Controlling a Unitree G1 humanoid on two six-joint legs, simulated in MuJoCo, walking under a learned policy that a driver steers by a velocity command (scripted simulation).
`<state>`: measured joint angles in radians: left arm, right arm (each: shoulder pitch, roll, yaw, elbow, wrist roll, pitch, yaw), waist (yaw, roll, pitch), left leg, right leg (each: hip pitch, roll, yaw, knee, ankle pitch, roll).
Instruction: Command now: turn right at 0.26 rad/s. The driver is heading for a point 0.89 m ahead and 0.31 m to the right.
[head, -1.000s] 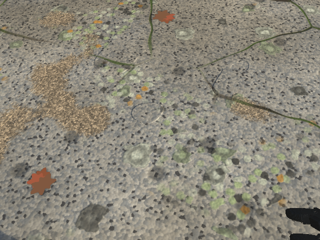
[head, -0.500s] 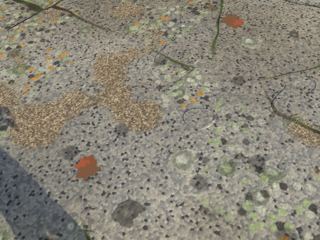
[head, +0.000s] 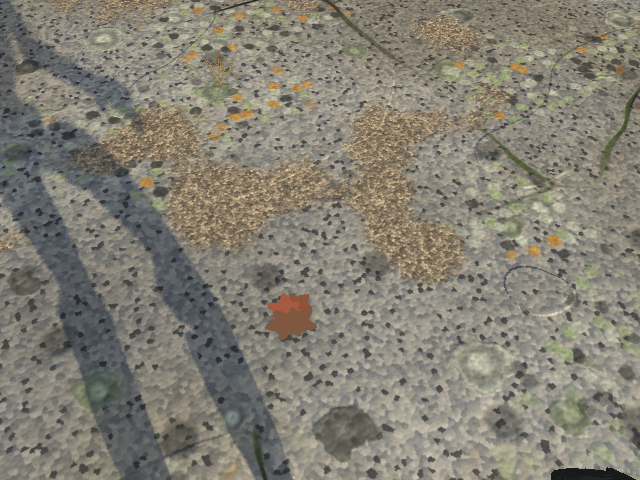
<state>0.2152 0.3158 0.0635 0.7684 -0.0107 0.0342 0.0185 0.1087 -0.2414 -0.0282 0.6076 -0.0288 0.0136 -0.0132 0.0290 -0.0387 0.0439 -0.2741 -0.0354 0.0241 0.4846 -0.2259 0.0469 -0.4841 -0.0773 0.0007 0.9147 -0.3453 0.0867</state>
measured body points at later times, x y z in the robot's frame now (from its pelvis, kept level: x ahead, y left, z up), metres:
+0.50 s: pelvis +0.02 -0.05 +0.01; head +0.06 -0.11 +0.46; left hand +0.26 +0.18 -0.06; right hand +0.10 -0.38 -0.09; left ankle +0.11 +0.11 -0.66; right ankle -0.01 -0.12 -0.74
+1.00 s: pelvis +0.07 -0.03 +0.00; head +0.11 -0.04 +0.45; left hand +0.37 +0.10 -0.09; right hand +0.03 -0.33 -0.10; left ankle +0.16 +0.05 -0.74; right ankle -0.03 -0.14 -0.71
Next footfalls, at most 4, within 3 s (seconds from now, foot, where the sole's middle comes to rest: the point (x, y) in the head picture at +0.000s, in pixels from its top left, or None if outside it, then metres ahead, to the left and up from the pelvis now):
0.22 right None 0.03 -0.13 -0.77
0.74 left None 0.19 0.02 -0.77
1.08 right None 0.04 -0.16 -0.77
1.66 left None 0.40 0.11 -0.77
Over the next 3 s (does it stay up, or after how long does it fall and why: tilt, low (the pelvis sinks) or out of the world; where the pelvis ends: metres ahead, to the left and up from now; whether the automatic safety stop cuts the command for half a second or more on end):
stays up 1.29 -0.30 -0.04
